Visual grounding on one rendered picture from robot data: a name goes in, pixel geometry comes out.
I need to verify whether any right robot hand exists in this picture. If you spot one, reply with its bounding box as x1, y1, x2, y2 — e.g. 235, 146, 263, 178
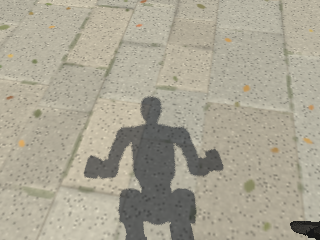
290, 221, 320, 240

